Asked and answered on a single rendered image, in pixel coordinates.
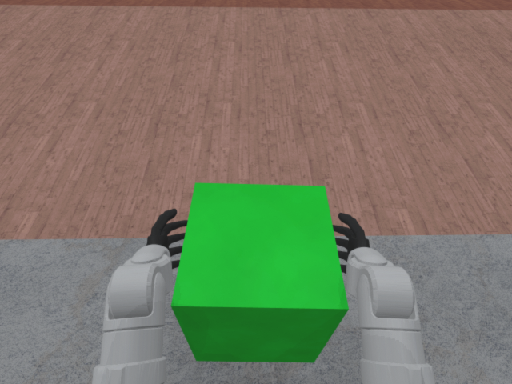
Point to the left robot forearm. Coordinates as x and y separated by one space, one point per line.
135 305

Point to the left robot hand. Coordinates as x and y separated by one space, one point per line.
161 229

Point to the right robot hand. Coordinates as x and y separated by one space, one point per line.
355 234

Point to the right robot forearm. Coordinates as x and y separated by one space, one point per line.
392 351

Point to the carton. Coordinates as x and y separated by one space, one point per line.
259 278

